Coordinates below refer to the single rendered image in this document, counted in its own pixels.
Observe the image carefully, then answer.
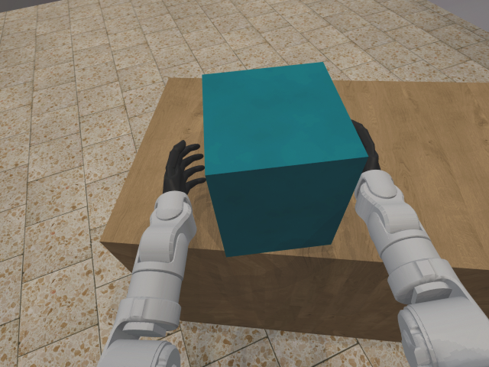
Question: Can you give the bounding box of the pedestal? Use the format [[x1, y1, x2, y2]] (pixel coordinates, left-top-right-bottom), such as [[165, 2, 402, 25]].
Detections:
[[100, 78, 489, 343]]

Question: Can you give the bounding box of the robot left hand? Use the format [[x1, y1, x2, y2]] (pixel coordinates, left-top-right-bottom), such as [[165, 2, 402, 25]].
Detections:
[[163, 140, 206, 195]]

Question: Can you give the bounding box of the left robot forearm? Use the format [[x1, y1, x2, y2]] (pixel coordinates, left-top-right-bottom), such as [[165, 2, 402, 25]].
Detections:
[[96, 191, 197, 367]]

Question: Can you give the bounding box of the right robot forearm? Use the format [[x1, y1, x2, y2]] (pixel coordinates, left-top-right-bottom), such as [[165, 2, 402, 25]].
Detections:
[[355, 170, 489, 326]]

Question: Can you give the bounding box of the robot right upper arm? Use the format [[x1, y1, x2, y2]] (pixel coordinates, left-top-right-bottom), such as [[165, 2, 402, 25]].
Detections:
[[397, 296, 489, 367]]

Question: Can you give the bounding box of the robot right hand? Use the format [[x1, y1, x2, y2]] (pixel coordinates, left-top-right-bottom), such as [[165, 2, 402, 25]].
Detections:
[[351, 119, 381, 173]]

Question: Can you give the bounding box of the robot left upper arm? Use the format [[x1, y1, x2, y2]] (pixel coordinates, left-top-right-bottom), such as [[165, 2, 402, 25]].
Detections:
[[99, 339, 180, 367]]

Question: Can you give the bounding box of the carton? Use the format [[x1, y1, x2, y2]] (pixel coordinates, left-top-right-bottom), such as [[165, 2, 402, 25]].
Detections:
[[202, 62, 368, 257]]

